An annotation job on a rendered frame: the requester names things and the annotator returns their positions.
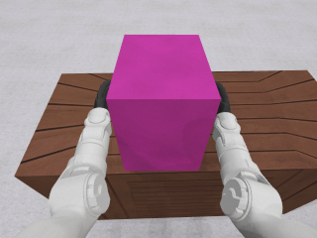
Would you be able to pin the right robot forearm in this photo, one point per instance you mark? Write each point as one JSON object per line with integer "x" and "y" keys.
{"x": 232, "y": 152}

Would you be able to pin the pedestal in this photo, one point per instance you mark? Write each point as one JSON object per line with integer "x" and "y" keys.
{"x": 277, "y": 113}

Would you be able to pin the carton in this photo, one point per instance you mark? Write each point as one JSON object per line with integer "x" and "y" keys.
{"x": 163, "y": 101}

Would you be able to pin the left robot forearm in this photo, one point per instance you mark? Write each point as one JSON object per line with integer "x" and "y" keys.
{"x": 92, "y": 147}

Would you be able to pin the robot left upper arm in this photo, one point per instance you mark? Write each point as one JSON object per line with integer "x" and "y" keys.
{"x": 75, "y": 205}

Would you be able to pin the robot right upper arm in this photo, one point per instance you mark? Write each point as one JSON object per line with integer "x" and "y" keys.
{"x": 255, "y": 208}

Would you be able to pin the robot right hand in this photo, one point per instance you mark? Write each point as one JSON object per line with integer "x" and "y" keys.
{"x": 224, "y": 105}

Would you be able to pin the robot left hand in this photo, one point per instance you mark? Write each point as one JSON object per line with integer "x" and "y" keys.
{"x": 100, "y": 100}

